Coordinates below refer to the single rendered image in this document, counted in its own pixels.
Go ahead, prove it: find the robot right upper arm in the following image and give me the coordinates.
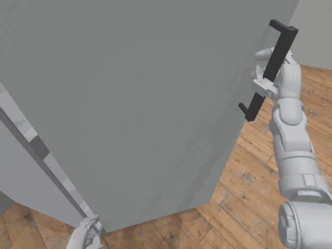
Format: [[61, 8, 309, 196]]
[[278, 201, 332, 249]]

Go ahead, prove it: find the fridge door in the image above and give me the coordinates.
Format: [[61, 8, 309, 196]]
[[0, 0, 299, 233]]

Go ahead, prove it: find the robot right hand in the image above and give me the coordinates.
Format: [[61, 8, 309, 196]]
[[249, 47, 302, 104]]

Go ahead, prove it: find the handle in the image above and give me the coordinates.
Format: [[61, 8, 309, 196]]
[[238, 19, 299, 122]]

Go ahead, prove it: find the robot right forearm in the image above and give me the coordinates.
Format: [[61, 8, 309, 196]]
[[269, 98, 332, 205]]

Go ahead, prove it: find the robot left hand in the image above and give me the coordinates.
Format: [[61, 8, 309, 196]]
[[66, 215, 103, 249]]

